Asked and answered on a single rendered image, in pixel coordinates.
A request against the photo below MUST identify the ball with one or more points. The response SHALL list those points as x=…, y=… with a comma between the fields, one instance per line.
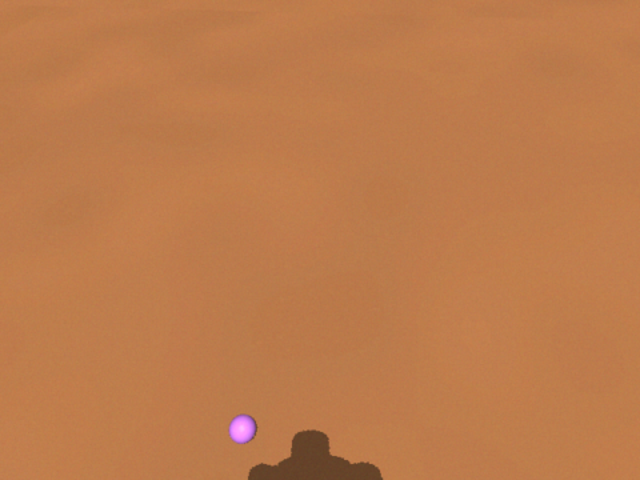
x=242, y=429

